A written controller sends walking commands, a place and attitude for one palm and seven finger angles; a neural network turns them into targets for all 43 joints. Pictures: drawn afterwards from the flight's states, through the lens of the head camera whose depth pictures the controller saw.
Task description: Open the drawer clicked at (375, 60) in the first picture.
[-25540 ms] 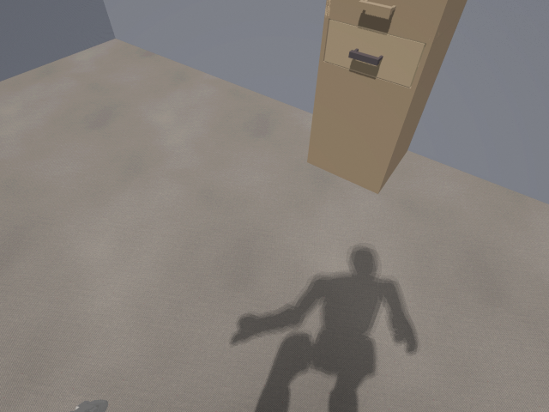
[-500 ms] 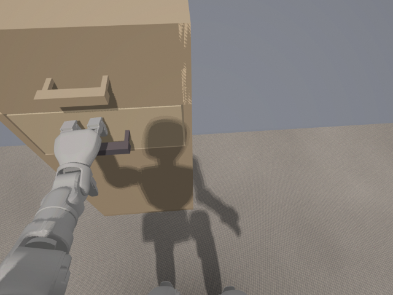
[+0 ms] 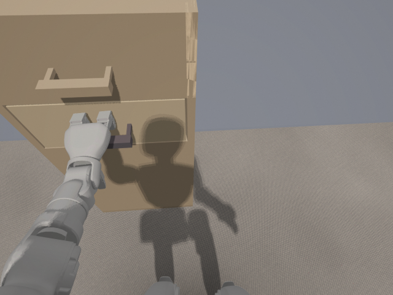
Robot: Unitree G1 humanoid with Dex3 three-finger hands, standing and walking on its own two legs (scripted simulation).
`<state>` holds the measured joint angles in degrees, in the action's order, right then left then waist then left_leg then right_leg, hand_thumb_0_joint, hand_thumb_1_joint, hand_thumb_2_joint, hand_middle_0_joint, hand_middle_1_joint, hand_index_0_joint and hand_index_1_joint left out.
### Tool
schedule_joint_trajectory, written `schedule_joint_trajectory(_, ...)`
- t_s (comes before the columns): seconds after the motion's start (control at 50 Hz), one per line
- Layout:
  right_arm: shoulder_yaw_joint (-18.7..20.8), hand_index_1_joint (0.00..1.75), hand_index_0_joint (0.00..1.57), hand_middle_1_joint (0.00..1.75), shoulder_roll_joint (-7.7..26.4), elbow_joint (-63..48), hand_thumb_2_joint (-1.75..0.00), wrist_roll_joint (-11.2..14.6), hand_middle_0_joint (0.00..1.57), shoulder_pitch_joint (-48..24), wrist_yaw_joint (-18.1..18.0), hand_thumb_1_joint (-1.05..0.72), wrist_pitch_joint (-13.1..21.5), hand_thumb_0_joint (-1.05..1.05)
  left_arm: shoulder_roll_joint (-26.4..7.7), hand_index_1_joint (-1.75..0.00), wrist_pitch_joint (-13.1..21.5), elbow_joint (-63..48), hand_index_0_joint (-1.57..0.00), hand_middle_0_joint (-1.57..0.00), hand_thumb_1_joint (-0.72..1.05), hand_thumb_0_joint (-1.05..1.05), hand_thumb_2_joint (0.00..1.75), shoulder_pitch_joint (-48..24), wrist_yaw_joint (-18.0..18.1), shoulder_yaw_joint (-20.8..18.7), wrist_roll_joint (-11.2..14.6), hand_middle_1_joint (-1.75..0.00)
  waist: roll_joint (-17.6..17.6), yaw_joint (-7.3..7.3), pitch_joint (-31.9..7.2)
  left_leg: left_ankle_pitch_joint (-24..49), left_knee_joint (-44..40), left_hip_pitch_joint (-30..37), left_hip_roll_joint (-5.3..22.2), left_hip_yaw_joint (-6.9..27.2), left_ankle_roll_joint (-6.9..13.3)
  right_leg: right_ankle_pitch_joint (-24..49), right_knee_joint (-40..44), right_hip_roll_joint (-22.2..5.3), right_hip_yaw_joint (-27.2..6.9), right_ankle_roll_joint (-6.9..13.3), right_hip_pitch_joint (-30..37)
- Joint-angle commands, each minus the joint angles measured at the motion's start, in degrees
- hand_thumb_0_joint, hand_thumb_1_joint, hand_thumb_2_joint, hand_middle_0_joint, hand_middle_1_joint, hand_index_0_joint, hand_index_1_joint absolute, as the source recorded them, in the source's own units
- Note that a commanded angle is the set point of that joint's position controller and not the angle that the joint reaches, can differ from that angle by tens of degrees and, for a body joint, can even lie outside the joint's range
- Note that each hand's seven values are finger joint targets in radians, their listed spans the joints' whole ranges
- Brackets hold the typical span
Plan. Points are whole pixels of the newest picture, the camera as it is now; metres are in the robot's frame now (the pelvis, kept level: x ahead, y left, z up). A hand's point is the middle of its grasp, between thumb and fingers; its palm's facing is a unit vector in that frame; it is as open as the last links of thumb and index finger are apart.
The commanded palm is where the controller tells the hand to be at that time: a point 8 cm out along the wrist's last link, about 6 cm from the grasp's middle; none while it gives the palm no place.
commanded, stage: lower the fingers behind the handle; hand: left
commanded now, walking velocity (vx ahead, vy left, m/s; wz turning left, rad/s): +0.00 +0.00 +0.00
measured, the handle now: (106, 135) +0.48 +0.23 -0.03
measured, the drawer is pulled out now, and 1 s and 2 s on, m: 0.00 0.00 0.00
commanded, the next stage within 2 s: lift the fingers back up to retry in 0.62 s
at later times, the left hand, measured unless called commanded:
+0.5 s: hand (97, 153) +0.42 +0.24 -0.02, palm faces +0.00 -0.01 -1.00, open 13.8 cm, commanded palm +0.40 +0.24 +0.01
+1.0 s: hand (96, 149) +0.43 +0.24 -0.01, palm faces -0.05 -0.04 -1.00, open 13.8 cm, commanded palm +0.41 +0.24 +0.05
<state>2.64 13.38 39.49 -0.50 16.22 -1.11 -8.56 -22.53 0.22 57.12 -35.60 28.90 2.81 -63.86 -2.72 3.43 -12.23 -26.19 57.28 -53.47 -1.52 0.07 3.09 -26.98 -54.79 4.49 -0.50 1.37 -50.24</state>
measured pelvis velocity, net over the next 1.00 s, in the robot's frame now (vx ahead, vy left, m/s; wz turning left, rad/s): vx -0.02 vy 0.00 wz -0.01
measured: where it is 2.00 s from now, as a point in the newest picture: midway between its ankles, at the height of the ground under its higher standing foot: outside the picture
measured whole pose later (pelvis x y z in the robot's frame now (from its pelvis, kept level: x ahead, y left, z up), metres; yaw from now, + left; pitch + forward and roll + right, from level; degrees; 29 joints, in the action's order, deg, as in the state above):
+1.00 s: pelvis -0.02 +0.00 +0.00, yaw +0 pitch +22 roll -2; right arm 1.3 13.6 38.1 0.6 18.0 -3.2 -7.8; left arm -26.0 1.4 57.1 -38.4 23.2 1.6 -61.6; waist -2.8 5.1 -11.0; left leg -24.7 57.7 -55.4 -1.1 0.1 3.0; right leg -25.4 -55.1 4.8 -0.4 1.3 -52.2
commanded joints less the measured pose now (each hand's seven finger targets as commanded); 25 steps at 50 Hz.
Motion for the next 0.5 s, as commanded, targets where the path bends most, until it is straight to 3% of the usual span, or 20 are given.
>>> schedule_joint_trajectory(0.0,2.41,0.3,0.2,0.3,9.43,-4.12,-0.9,0.19,0.2,6.12,-1.14,-0.9,1.18,0.0,-13.8,-1.2,-1.69,-1.75,-0.3,-0.3,-0.5,0.0,0.3,-14.86,-2.4,-3.48,0.73,-1.2,4.35,1.49,-14.98,16.74,-5.12,12.3,0.26,0.41,-0.07,17.64,7.04,-0.34,0.24,0.92,7.22)
schedule_joint_trajectory(0.08,2.2,0.3,0.2,0.3,9.43,-4.55,-0.9,0.16,0.2,6.55,-1.25,-0.9,1.5,0.0,-12.85,-1.2,-0.76,-0.5,-0.3,-0.3,-0.5,0.0,0.3,-14.2,-3.63,-2.37,0.67,-1.2,2.68,1.46,-13.73,14.76,-4.08,10.59,0.21,0.37,-0.03,15.35,6.26,-0.34,0.28,1.14,4.7)
schedule_joint_trajectory(0.1,2.13,0.3,0.2,0.3,9.44,-4.61,-0.9,0.3,0.2,6.6,-1.37,-0.9,1.48,0.0,-14.04,-1.2,-0.56,-0.1,-0.3,-0.3,-0.5,0.0,0.3,-13.51,-3.75,-3.25,0.52,-1.2,4.34,1.19,-14.44,14.2,-3.79,9.78,0.23,0.42,0.03,14.84,5.99,-0.41,0.14,1.04,4.87)
schedule_joint_trajectory(0.12,2.07,0.3,0.2,0.3,9.41,-4.93,-0.9,0.21,0.2,6.66,-1.38,-0.9,1.61,0.0,-12.94,-1.2,-0.45,0.03,-0.3,-0.3,-0.5,0.0,0.3,-13.45,-3.91,-2.26,0.72,-1.2,3.95,1.45,-13.95,13.61,-3.46,8.89,0.1,0.36,0.05,14.59,5.85,-0.4,0.08,1.06,4.66)
schedule_joint_trajectory(0.16,2.12,0.3,0.2,0.3,9.45,-4.86,-0.9,0.29,0.2,6.86,-1.39,-0.9,1.74,0.0,-14.01,-1.2,0.1,-0.64,-0.3,-0.3,-0.5,0.0,0.3,-14.09,-3.95,-3.04,0.49,-1.2,3.64,1.36,-14.81,14.0,-2.72,8.79,0.26,0.49,0.01,14.63,4.98,-0.4,0.08,1.11,3.43)
schedule_joint_trajectory(0.18,2.14,0.3,0.2,0.3,9.48,-5.02,-0.9,0.12,0.2,6.98,-1.27,-0.9,1.7,0.0,-13.42,-1.2,0.06,-0.16,-0.3,-0.3,-0.5,0.0,0.3,-12.33,-3.88,-3.03,0.55,-1.2,3.05,0.7,-15.15,14.03,-2.59,8.65,0.2,0.51,-0.11,14.38,4.51,-0.31,0.28,1.26,3.32)
schedule_joint_trajectory(0.2,2.25,0.3,0.2,0.3,9.25,-5.15,-0.9,0.27,0.2,6.86,-1.23,-0.9,1.84,0.0,-11.95,-1.2,0.18,-0.84,-0.3,-0.3,-0.5,0.0,0.3,-13.26,-3.79,-1.82,0.53,-1.2,2.8,1.33,-15.42,13.68,-2.23,8.75,0.29,0.46,-0.1,13.93,4.51,-0.35,0.23,1.17,2.33)
schedule_joint_trajectory(0.28,2.15,0.3,0.2,0.3,9.57,-5.2,-0.9,0.35,0.2,7.24,-1.27,-0.9,1.97,0.0,-14.5,-1.2,-0.19,-1.36,-0.3,-0.3,-0.5,0.0,0.3,-13.1,-3.51,-3.88,1.58,-1.2,3.99,0.76,-16.26,12.6,-2.11,7.7,0.15,0.51,0.05,13.13,4.42,-0.33,0.08,1.03,3.74)
schedule_joint_trajectory(0.36,1.97,0.3,0.2,0.3,9.64,-4.96,-0.9,0.55,0.2,7.39,-1.47,-0.9,2.29,0.0,-16.01,-1.2,-0.16,-2.42,-0.3,-0.3,-0.5,0.0,0.3,-16.14,-3.27,-4.21,1.69,-1.2,3.04,1.25,-16.81,11.05,-2.17,7.21,0.24,0.57,0.15,11.37,4.48,-0.43,0.0,0.78,3.07)
schedule_joint_trajectory(0.4,2.04,0.3,0.2,0.3,9.53,-5.06,-0.9,0.55,0.2,7.26,-1.42,-0.9,2.42,0.0,-14.91,-1.2,-0.22,-2.38,-0.3,-0.3,-0.5,0.0,0.3,-15.73,-3.18,-3.67,1.95,-1.2,3.34,1.4,-16.39,10.76,-2.4,7.62,0.28,0.59,0.19,10.9,4.82,-0.39,0.15,0.75,2.85)
schedule_joint_trajectory(0.42,1.99,0.3,0.2,0.3,9.64,-5.0,-0.9,0.53,0.2,7.05,-1.47,-0.9,2.44,0.0,-15.99,-1.2,-0.19,-2.0,-0.3,-0.3,-0.5,0.0,0.3,-14.53,-3.12,-4.62,1.89,-1.2,3.38,0.78,-16.6,10.6,-2.41,7.51,0.22,0.57,0.12,10.61,4.76,-0.39,0.05,0.82,3.08)
schedule_joint_trajectory(0.46,1.93,0.3,0.2,0.3,9.5,-4.85,-0.9,0.52,0.2,7.43,-1.47,-0.9,2.52,0.0,-14.83,-1.2,-0.09,-2.02,-0.3,-0.3,-0.5,0.0,0.3,-16.17,-3.13,-3.49,1.97,-1.2,2.81,1.61,-16.84,10.4,-2.42,7.71,0.34,0.71,0.17,10.4,4.66,-0.36,0.26,0.77,2.46)
schedule_joint_trajectory(0.48,1.85,0.3,0.2,0.3,9.65,-4.76,-0.9,0.58,0.2,7.26,-1.43,-0.9,2.57,0.0,-15.61,-1.2,-0.22,-1.07,-0.3,-0.3,-0.5,0.0,0.3,-14.97,-3.15,-4.22,1.97,-1.2,3.0,1.19,-15.47,9.86,-2.5,7.26,0.3,0.66,0.12,9.72,4.87,-0.34,0.26,0.81,2.04)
